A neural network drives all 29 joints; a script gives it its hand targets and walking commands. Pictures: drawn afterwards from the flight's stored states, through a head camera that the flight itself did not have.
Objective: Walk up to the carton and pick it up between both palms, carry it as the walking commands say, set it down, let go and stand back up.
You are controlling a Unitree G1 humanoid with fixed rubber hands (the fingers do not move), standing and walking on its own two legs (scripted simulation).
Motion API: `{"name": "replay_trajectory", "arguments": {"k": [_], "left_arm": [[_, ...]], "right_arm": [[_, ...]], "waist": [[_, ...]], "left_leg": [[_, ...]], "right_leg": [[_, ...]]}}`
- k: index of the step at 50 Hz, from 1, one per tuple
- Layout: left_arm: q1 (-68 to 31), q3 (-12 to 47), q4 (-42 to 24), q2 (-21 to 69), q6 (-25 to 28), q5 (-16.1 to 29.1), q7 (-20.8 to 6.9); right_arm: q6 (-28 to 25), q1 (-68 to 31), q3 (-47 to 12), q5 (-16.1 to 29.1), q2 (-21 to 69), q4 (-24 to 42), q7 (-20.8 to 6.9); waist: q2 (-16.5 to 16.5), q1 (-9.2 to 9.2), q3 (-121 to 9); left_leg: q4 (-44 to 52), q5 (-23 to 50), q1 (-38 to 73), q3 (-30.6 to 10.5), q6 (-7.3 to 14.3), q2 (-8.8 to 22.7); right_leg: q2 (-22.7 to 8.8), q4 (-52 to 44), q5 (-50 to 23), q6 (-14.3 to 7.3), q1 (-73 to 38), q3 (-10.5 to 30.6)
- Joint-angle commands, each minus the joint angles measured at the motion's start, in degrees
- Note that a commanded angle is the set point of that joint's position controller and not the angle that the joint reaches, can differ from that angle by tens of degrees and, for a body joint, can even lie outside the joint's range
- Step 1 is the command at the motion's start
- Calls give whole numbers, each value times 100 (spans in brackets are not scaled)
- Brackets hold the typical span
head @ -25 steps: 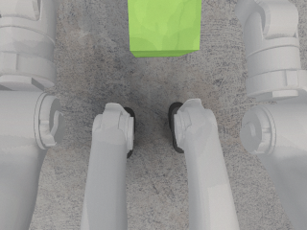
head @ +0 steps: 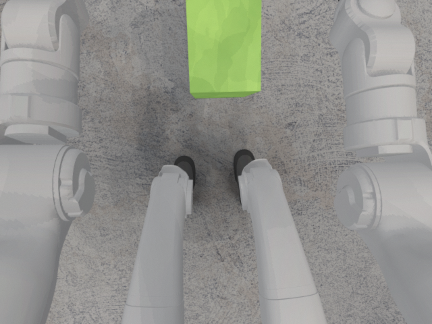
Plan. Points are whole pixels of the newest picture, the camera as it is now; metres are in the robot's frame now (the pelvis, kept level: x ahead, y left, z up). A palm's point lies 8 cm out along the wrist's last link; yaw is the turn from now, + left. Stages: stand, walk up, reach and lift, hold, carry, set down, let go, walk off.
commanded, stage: set down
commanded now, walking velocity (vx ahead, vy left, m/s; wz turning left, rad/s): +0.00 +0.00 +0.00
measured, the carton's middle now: (220, 42) +0.57 -0.04 -0.49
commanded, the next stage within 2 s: let go in 0.22 s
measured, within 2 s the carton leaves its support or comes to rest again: neither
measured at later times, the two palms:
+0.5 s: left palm out of the picture +0.52 +0.16 -0.04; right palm out of the picture +0.50 -0.20 -0.04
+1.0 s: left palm out of the picture +0.36 +0.21 +0.06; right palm out of the picture +0.33 -0.23 +0.07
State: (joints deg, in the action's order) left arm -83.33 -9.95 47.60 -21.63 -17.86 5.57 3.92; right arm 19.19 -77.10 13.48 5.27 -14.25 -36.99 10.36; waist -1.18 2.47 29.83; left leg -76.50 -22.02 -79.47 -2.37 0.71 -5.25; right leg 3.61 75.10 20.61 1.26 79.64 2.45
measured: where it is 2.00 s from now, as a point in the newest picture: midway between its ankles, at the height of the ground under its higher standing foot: (215, 193)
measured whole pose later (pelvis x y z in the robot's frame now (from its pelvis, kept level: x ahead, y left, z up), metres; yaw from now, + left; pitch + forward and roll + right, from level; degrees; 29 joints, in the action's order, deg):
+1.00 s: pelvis +0.13 -0.01 +0.14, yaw +0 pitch +15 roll +0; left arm 0.0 -5.6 31.1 -9.0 -0.6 -2.8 -0.8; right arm 0.9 3.3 4.5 -1.3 -9.6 -28.3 -3.0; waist 0.6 1.4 -2.8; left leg -31.0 -15.0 -30.9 -3.6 1.4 -3.3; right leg 2.6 30.9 14.0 -0.5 31.7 3.9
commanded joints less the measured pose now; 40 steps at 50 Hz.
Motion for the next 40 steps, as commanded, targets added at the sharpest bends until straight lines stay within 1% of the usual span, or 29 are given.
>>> {"name": "replay_trajectory", "arguments": {"k": [1, 2, 4, 5, 6, 8, 9, 11, 12, 13, 15, 16, 17, 19, 20, 22, 23, 25, 26, 27, 28, 29, 31, 32, 34, 36, 37, 38, 40], "left_arm": [[-1635, -195, -509, -691, 261, -140, -99], [-1639, -220, -403, -650, 290, -197, -121], [-1582, -303, -102, -484, 397, -350, -179], [-1585, -365, -193, -421, 481, -425, -193], [-1450, -361, 68, -285, 542, -497, -209], [-1198, -493, 445, -70, 663, -761, -244], [-1026, -547, 567, 64, 730, -916, -261], [-623, -687, 745, 296, 881, -1200, -258], [-401, -738, 826, 383, 910, -1308, -248], [-197, -809, 853, 428, 911, -1404, -218], [185, -947, 722, 478, 923, -1617, -122], [413, -1007, 479, 517, 932, -1690, -58], [881, -1020, 150, 581, 941, -1791, 25], [1529, -980, -513, 513, 958, -1891, 108], [1638, -933, -889, 505, 975, -1843, 116], [1970, -713, -1589, 571, 1068, -1625, 80], [2119, -558, -1831, 626, 1114, -1479, 57], [2559, -286, -2163, 737, 1194, -1227, 0], [2748, -180, -2145, 825, 1217, -1133, -40], [3099, -133, -2038, 875, 1237, -1105, -60], [3346, -134, -1836, 921, 1254, -1067, -85], [3727, -121, -1697, 976, 1277, -1071, -110], [4551, -115, -1516, 1048, 1358, -1085, -153], [4783, -139, -1470, 1025, 1415, -1094, -170], [5469, -174, -1368, 1019, 1520, -1144, -200], [5997, -175, -1387, 1017, 1616, -1146, -249], [6207, -138, -1471, 1007, 1671, -1122, -274], [6429, -75, -1537, 997, 1720, -1085, -297], [6795, 27, -1717, 923, 1801, -1041, -354]], "right_arm": [[-258, -1488, 103, -198, -428, 497, -57], [-295, -1521, 133, -252, -393, 429, -76], [-417, -1410, 224, -445, -247, 135, -126], [-510, -1421, 275, -523, -188, 277, -139], [-584, -1272, 307, -633, -81, 58, -163], [-711, -976, 519, -952, 22, -358, -216], [-787, -830, 635, -1074, 58, -491, -250], [-940, -526, 815, -1304, 215, -681, -325], [-972, -342, 894, -1435, 236, -820, -375], [-991, -209, 962, -1526, 245, -809, -432], [-1019, 3, 1022, -1656, 262, -699, -547], [-1050, 161, 999, -1696, 253, -507, -612], [-1077, 571, 928, -1726, 259, -245, -672], [-1116, 1362, 709, -1737, 214, 251, -723], [-1137, 1596, 635, -1714, 173, 444, -731], [-1173, 2229, 412, -1576, 195, 770, -776], [-1190, 2438, 276, -1457, 213, 945, -808], [-1236, 2875, -22, -1142, 293, 1338, -889], [-1278, 3020, -103, -1028, 298, 1389, -934], [-1305, 3277, -158, -977, 277, 1329, -978], [-1339, 3426, -207, -931, 228, 1295, -1016], [-1373, 3679, -239, -899, 224, 1281, -1054], [-1448, 4401, -302, -900, 240, 1213, -1115], [-1500, 4623, -332, -879, 247, 1148, -1142], [-1592, 5285, -360, -920, 276, 1010, -1180], [-1677, 5878, -344, -971, 276, 920, -1189], [-1731, 6086, -349, -958, 260, 970, -1191], [-1783, 6345, -351, -959, 253, 1032, -1189], [-1872, 6711, -426, -876, 215, 1148, -1202]], "waist": [[-106, 79, -11013], [-114, 82, -10791], [-137, 154, -10161], [-163, 142, -10222], [-158, 199, -9823], [-136, 232, -9051], [-194, 226, -8713], [-126, 159, -8180], [-118, 182, -7950], [-96, 152, -7879], [-113, -1, -8022], [-84, -33, -8338], [-160, -120, -8935], [-99, -160, -9437], [-50, -130, -9430], [83, 12, -9318], [89, 65, -9196], [13, 95, -9126], [-82, 105, -8944], [-146, 64, -8779], [-129, 45, -8535], [-111, -24, -8403], [18, -97, -8181], [74, -152, -8005], [280, -185, -7789], [394, -147, -7521], [379, -154, -7401], [411, -96, -7240], [308, -76, -6868]], "left_leg": [[1425, 1435, 3353, 204, -186, -66], [1550, 1320, 3359, 204, -195, -60], [1703, 1216, 3246, 197, -230, -18], [1731, 1376, 3318, 189, -257, -22], [1774, 1396, 3139, 177, -280, 0], [1886, 1270, 2794, 163, -338, 35], [1933, 1261, 2604, 192, -362, 49], [2079, 1310, 2372, 185, -367, 82], [2197, 1202, 2292, 202, -361, 107], [2325, 1121, 2354, 222, -348, 113], [2532, 1144, 2577, 262, -343, 108], [2603, 1356, 2854, 276, -332, 95], [2659, 1741, 3368, 297, -358, 80], [2732, 2421, 3923, 288, -369, 62], [2778, 2632, 3984, 271, -357, 48], [2913, 2795, 4001, 258, -305, 60], [2975, 2829, 3969, 243, -279, 68], [3076, 3035, 4135, 180, -245, 86], [3130, 3113, 4153, 135, -240, 98], [3193, 3220, 4215, 109, -244, 120], [3262, 3243, 4119, 92, -235, 135], [3325, 3322, 4104, 79, -245, 153], [3453, 3396, 3995, 81, -261, 159], [3525, 3410, 3821, 84, -274, 162], [3693, 3375, 3700, 105, -289, 159], [3879, 3146, 3771, 119, -285, 157], [3947, 3165, 3865, 116, -282, 152], [4017, 3122, 4052, 85, -275, 164], [4172, 3023, 4516, 52, -239, 186]], "right_leg": [[162, -1054, -1808, 112, -4051, -432], [165, -1169, -1702, 118, -4015, -444], [136, -1357, -1602, 127, -3893, -452], [134, -1381, -1772, 135, -3977, -457], [127, -1422, -1809, 143, -3833, -467], [105, -1540, -1641, 162, -3361, -495], [92, -1616, -1633, 161, -3177, -468], [99, -1732, -1609, 186, -2791, -488], [93, -1826, -1507, 193, -2715, -504], [84, -1943, -1401, 191, -2746, -522], [68, -2120, -1387, 181, -3019, -511], [74, -2198, -1551, 170, -3315, -513], [91, -2250, -1888, 160, -3798, -513], [132, -2326, -2570, 158, -4409, -492], [128, -2391, -2839, 134, -4595, -430], [85, -2560, -3233, 113, -5062, -298], [50, -2618, -3403, 94, -5241, -227], [-13, -2707, -3767, 80, -5489, -112], [-53, -2758, -3894, 74, -5460, -68], [-80, -2816, -3901, 75, -5411, -49], [-119, -2889, -3953, 76, -5376, -22], [-133, -2941, -3982, 83, -5392, -16], [-166, -3040, -4269, 92, -5703, 46], [-192, -3058, -4470, 91, -5861, 93], [-229, -3139, -4878, 101, -6277, 176], [-258, -3291, -4961, 111, -6568, 242], [-254, -3347, -5011, 103, -6640, 256], [-246, -3449, -4945, 95, -6672, 267], [-253, -3695, -4589, 102, -6605, 242]]}}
